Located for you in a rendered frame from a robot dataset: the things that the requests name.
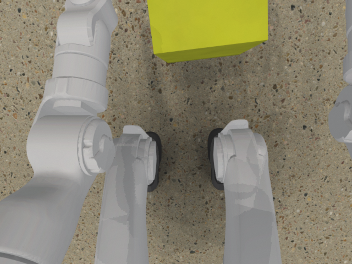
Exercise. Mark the carton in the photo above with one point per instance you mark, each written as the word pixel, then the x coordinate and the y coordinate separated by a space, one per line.
pixel 187 30

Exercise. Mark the robot right thigh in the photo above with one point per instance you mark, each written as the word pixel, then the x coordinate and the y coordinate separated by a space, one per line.
pixel 251 234

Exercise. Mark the robot left forearm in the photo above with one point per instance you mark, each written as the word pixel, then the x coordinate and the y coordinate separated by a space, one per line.
pixel 81 57

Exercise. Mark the right robot shin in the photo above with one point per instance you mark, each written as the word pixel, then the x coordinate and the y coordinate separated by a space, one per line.
pixel 243 124

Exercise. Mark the right robot upper arm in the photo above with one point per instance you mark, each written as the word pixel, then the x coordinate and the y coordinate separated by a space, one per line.
pixel 340 118

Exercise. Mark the left robot upper arm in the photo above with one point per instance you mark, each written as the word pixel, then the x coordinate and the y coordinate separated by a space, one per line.
pixel 38 221

